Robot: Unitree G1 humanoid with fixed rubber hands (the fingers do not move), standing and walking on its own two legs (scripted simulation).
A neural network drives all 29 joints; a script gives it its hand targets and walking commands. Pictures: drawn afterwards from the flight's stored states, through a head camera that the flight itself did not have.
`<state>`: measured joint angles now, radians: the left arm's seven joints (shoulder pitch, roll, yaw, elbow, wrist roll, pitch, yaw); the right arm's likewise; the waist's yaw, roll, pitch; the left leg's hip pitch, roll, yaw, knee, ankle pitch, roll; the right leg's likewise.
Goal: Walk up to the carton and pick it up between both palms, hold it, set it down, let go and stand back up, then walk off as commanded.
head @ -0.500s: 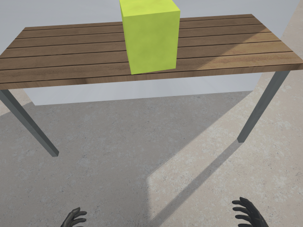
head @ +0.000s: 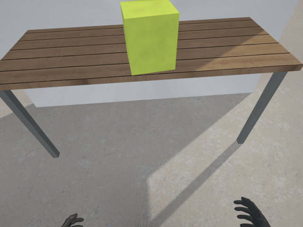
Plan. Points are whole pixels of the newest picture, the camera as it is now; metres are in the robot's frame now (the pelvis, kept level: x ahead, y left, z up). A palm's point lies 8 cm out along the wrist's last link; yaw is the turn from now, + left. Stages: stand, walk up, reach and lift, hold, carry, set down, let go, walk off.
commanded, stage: stand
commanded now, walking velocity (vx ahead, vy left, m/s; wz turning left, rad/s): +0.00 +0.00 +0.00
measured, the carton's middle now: (148, 37) +0.89 +0.03 +0.09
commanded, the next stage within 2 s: none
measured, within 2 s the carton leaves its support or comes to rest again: neither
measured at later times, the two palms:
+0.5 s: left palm out of the picture +0.10 +0.28 -0.10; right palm out of the picture +0.14 -0.25 -0.07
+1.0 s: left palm out of the picture +0.09 +0.29 -0.10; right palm out of the picture +0.13 -0.25 -0.07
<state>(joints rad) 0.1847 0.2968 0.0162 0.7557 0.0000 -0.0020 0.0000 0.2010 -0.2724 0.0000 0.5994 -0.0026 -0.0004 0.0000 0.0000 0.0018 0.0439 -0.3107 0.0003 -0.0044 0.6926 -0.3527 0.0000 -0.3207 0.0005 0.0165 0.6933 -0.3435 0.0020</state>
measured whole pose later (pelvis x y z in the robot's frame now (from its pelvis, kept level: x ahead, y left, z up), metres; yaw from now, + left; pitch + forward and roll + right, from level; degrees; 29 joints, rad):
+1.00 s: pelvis -0.01 +0.01 +0.00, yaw +0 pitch -2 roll -1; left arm 0.18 0.32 0.02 0.87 0.00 0.00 -0.01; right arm 0.20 -0.28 0.00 0.64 0.00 0.00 0.00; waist 0.00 0.00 0.04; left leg -0.31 0.00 0.00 0.67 -0.32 0.00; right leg -0.31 0.00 0.02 0.64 -0.29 0.00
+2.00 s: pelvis -0.02 +0.01 +0.01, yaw +0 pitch -1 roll -1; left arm 0.18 0.32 0.02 0.94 0.00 -0.01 -0.01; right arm 0.20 -0.28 0.00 0.70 0.00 0.00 0.00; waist 0.00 0.00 0.04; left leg -0.31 0.00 0.00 0.62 -0.28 0.00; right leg -0.31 0.00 0.02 0.59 -0.26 0.00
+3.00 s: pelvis -0.02 +0.01 +0.01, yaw +0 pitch -1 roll -1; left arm 0.18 0.32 0.02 0.98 0.00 -0.01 -0.01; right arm 0.20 -0.28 0.00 0.74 0.00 0.00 0.00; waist 0.00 0.00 0.04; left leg -0.31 0.00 0.00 0.60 -0.27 0.00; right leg -0.31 0.00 0.02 0.57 -0.25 0.00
